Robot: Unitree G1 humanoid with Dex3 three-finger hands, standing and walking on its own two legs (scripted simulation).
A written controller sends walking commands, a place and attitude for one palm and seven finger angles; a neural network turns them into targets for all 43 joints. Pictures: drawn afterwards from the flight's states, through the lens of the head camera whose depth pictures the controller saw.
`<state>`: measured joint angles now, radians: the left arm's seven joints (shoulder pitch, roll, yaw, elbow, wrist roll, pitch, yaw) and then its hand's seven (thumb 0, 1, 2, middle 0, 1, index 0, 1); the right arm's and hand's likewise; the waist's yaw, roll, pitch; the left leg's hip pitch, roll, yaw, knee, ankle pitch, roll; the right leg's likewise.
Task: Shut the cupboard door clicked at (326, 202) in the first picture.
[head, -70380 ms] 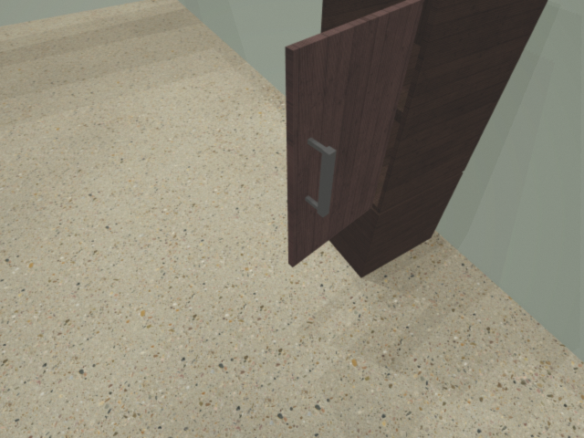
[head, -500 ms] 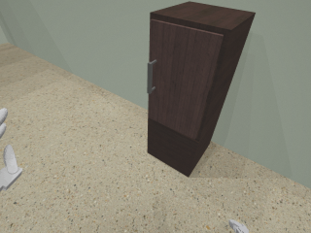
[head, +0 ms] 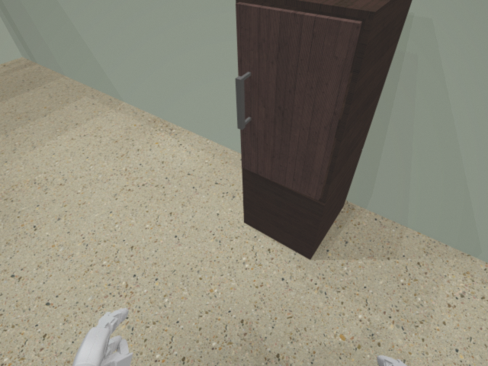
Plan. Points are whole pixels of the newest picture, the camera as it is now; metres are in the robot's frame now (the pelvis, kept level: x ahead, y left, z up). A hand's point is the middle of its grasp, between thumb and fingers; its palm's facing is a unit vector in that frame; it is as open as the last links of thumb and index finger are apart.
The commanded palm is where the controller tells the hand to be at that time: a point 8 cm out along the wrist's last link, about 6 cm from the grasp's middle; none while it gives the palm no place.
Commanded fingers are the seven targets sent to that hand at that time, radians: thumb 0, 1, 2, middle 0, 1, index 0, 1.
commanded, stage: let the arm hang, fingers relaxed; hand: left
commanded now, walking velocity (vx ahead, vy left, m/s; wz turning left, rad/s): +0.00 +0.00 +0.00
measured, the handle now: (244, 101) +0.88 +0.02 +0.00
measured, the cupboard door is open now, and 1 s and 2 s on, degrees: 2 2 2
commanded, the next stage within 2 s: look to check the result in 0.90 s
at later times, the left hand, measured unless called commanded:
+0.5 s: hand out of the picture -0.03 +0.17 -0.15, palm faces +0.02 -0.98 -0.21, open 7.4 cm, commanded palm none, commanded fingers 0.00 0.90 0.90 -0.20 -0.30 -0.20 -0.30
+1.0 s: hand out of the picture +0.00 +0.14 -0.16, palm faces +0.03 -0.99 -0.16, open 7.4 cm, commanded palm none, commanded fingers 0.00 0.90 0.90 -0.20 -0.30 -0.20 -0.30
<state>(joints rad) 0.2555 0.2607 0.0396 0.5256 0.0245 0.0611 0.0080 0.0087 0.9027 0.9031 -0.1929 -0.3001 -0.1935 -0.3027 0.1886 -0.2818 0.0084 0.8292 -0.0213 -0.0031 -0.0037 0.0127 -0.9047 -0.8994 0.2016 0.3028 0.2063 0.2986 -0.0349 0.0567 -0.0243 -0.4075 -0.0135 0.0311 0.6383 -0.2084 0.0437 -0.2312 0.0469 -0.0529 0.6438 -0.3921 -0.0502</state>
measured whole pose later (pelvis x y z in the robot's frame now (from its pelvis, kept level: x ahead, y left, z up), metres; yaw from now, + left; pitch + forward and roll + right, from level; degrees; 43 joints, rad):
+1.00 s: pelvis +0.03 -0.01 +0.02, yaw -1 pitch -2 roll +0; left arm 0.36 0.11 0.00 1.15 0.01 0.00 0.04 0.00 0.91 0.90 -0.20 -0.30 -0.20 -0.30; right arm 0.33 -0.12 0.01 1.14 -0.01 0.01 -0.04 0.01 -0.91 -0.90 0.20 0.30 0.20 0.30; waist -0.01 0.00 0.01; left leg -0.23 -0.01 0.05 0.41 -0.15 0.03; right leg -0.05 0.06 -0.02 0.38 -0.30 -0.06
